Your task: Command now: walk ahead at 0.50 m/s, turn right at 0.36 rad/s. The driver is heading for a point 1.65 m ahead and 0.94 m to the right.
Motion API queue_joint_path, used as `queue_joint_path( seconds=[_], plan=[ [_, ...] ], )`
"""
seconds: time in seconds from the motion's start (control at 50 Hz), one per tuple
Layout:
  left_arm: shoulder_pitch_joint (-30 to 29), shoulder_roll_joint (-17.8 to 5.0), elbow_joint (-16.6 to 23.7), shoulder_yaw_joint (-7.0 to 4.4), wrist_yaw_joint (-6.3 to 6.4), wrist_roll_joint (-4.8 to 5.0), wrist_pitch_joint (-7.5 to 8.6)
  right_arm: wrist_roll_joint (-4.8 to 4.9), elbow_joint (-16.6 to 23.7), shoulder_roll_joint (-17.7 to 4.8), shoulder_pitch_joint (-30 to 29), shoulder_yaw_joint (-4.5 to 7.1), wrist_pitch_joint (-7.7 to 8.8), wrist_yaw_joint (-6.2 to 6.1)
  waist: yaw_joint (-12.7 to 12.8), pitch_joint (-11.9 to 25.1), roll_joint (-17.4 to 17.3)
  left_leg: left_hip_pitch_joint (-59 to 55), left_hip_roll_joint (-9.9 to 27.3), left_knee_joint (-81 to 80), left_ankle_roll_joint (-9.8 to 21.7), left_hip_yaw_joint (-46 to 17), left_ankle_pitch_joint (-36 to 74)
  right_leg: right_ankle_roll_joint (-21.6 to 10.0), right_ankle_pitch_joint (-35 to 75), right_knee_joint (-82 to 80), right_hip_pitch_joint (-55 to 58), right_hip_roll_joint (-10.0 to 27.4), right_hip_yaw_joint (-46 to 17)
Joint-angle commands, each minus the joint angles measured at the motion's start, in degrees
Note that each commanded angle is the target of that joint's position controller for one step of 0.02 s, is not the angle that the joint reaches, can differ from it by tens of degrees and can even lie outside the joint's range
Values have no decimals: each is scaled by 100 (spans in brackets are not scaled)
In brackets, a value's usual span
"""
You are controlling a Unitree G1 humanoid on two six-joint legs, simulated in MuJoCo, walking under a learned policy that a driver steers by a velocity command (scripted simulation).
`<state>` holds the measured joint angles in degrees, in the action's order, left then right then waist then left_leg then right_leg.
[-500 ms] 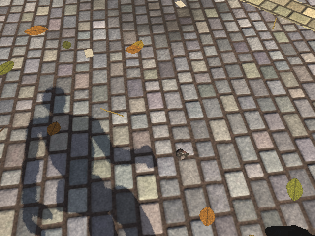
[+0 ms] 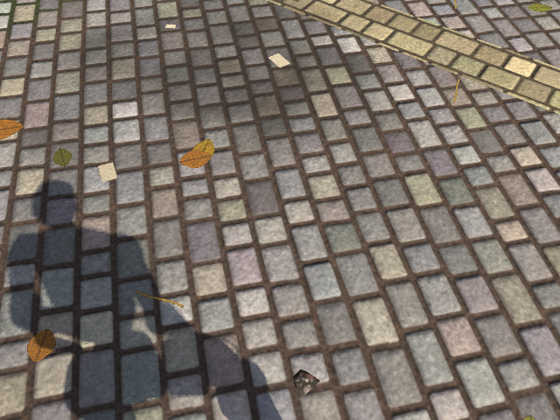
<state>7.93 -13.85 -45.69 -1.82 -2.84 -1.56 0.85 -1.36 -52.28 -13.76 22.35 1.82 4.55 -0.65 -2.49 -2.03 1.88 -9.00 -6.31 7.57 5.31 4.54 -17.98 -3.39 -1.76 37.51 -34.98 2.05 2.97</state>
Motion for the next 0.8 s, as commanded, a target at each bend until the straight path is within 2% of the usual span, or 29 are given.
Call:
queue_joint_path(
  seconds=[0.02, 0.04, 0.06, 0.08, 0.1, 0.12, 0.14, 0.16, 0.18, 0.2, 0.22, 0.24, 0.28, 0.32, 0.38, 0.44, 0.48, 0.52, 0.56, 0.58, 0.6, 0.62, 0.64, 0.66, 0.68, 0.7, 0.72, 0.76, 0.8],
  plan=[
    [-397, -396, 499, -76, 18, -9, 112, -29, 75, -882, 169, 146, 43, -114, 92, -133, -660, -50, 1807, 991, 88, 61, 6417, -311, -607, -309, 371, -448, 469],
    [6, -487, 397, -116, 45, -18, 117, -49, 61, -979, 124, 163, 15, -144, 280, 121, -766, -127, 1833, 1654, 49, 131, 7225, -447, -928, -339, 788, -641, 564],
    [680, -627, 207, -186, 72, -30, 147, -72, 72, -1070, 67, 184, -29, -156, 567, 490, -799, -1, 1840, 2618, 36, 182, 7320, -604, -1063, -542, 1496, -781, 518],
    [1568, -822, -35, -290, 113, -103, 193, -26, 157, -1134, -115, 187, -43, -156, 1045, 919, -650, 796, 1748, 3939, -23, 334, 6305, -854, -816, -992, 2800, -626, 118],
    [2235, -1503, -110, -502, 205, -165, 166, 86, 474, -827, -109, 92, 23, -106, 1207, 1560, 255, 2502, 1176, 6142, -205, 555, 3585, -1504, -983, -1075, 4415, 818, -1878],
    [1875, -1688, -61, -550, 189, -1, 124, 92, 683, -674, 26, 94, 74, -9, 730, 1936, 1099, 4437, 7, 7667, -362, -204, -1215, -2311, 1, -1761, 5367, 1902, -4706],
    [1600, -1476, -92, -535, 168, 190, 102, -49, 725, -809, -427, 90, 99, 22, 761, 1355, 105, 4928, 554, 7650, -272, -974, -682, -2107, -329, -1847, 4918, 1623, -3941],
    [1295, -1194, -44, -461, 187, 175, 85, 14, 847, -785, -647, 63, 168, 60, 622, 689, -111, 4948, 793, 7233, -292, -903, -243, -1885, -300, -2058, 4074, 1479, -3293],
    [1071, -916, -41, -384, 197, 138, 77, 12, 839, -777, -669, 71, 169, 69, 388, 222, -451, 4713, 981, 6685, -328, -831, -100, -1613, -5, -2263, 3341, 1195, -2825],
    [879, -748, -40, -323, 216, 162, 90, -86, 850, -734, -717, 68, 58, 71, 206, -5, -550, 4428, 1087, 6384, -397, -800, -19, -1315, 190, -2405, 2808, 795, -2376],
    [848, -832, -15, -324, 232, 164, 128, -134, 850, -645, -432, 32, -64, 101, 63, 73, -173, 4139, 1123, 6127, -514, -758, -30, -1398, 525, -2490, 2513, 770, -2188],
    [940, -836, -50, -329, 215, 173, 188, -168, 863, -632, -439, 22, -151, 105, 49, 54, -144, 4085, 1157, 5958, -602, -693, -65, -1417, 939, -2502, 2384, 669, -2066],
    [1025, -1004, -77, -377, 216, 165, 247, -164, 969, -580, -660, 6, -226, 122, 57, 66, -126, 4109, 1177, 5419, -765, -552, 208, -1389, 820, -2635, 2180, 455, -1850],
    [1224, -1071, -106, -393, 229, 166, 253, -151, 1190, -579, -1223, -2, -232, 147, 217, -68, -43, 4366, 1187, 4711, -882, -455, 700, -1271, 850, -2704, 2215, 320, -1800],
    [1526, -1101, -133, -427, 227, 183, 224, -103, 1397, -522, -1846, -38, -227, 171, 509, -12, 109, 4475, 1075, 3785, -916, -436, 1426, -1026, 855, -2551, 2591, 193, -1832],
    [1802, -1126, -150, -444, 262, 138, 195, -57, 1575, -551, -2334, -62, -185, 187, 734, 45, 160, 4537, 919, 3199, -872, -458, 1663, -961, 1184, -2283, 3075, 265, -2030],
    [1848, -1175, -117, -459, 296, 90, 183, -35, 1683, -610, -2527, -68, -137, 187, 777, 52, 192, 4426, 815, 2866, -799, -516, 1558, -918, 1426, -2047, 3307, 375, -2220],
    [1626, -1267, -14, -484, 343, 59, 190, -22, 1664, -760, -2269, -30, -90, 171, 567, 99, 258, 3832, 731, 2441, -669, -643, 1276, -747, 1514, -1788, 3288, 479, -2441],
    [1286, -1356, 92, -497, 321, 55, 224, -16, 1378, -988, -1304, 72, -25, 90, 85, 438, 211, 2398, 494, 2057, -477, -557, 885, -517, 2093, -969, 2943, 304, -2445],
    [1244, -1226, 107, -454, 264, 113, 269, -80, 1218, -1202, -568, 154, 55, 17, -296, 891, -164, 1252, 848, 1737, -285, -845, 868, -369, 1796, 168, 2535, -89, -2133],
    [1410, -721, 314, -314, 235, 257, 318, -224, 1233, -1672, 230, 268, 67, -91, -499, 1796, -959, -186, 2333, 1460, 59, -2452, -520, -189, 30, 1855, 1582, -553, -1518],
    [1851, -653, 506, -281, 233, 230, 290, -166, 1234, -1944, -24, 354, -41, -81, -42, 2082, -2220, -632, 3248, 760, 607, -4905, -802, -129, -3042, 2900, 212, -1144, -991],
    [1832, -991, 241, -312, 288, 60, 178, -124, 1329, -1405, -444, 278, -106, -45, 113, 1253, -1091, 65, 3129, 825, 633, -4516, -1303, -151, -2672, 3429, -217, -545, -1020],
    [1440, -989, 217, -315, 229, 12, 147, -76, 1368, -941, -683, 169, -110, -21, 64, 640, -413, 754, 2810, 756, 538, -3603, -1026, -113, -2192, 3356, -158, -359, -949],
    [1272, -859, 249, -297, 178, 21, 123, -84, 1332, -753, -825, 113, -101, -9, 156, 287, -369, 1256, 2507, 578, 378, -2799, -277, -63, -1921, 3073, -23, -180, -882],
    [1160, -818, 305, -296, 125, -44, 69, -70, 1243, -732, -780, 101, -61, -23, 203, 167, -677, 1480, 2312, 488, 293, -2260, 267, -11, -1821, 2889, 49, -46, -832],
    [1222, -774, 271, -280, 72, -70, -1, -51, 1182, -742, -717, 106, -18, -15, 241, 127, -785, 1640, 2163, 400, 245, -1851, 683, 35, -1729, 2884, 165, -3, -755],
    [1066, -720, 368, -263, 9, -53, -73, 12, 1071, -773, -559, 136, 92, 36, 270, 167, -826, 1601, 2163, 332, 317, -1415, 1540, 82, -1514, 2860, 69, 32, -702],
    [716, -666, 504, -241, -44, -49, -100, 40, 991, -807, -477, 168, 138, 56, 255, 122, -758, 1471, 2170, 193, 360, -1017, 1846, 140, -1176, 2731, -269, 99, -666]
  ],
)
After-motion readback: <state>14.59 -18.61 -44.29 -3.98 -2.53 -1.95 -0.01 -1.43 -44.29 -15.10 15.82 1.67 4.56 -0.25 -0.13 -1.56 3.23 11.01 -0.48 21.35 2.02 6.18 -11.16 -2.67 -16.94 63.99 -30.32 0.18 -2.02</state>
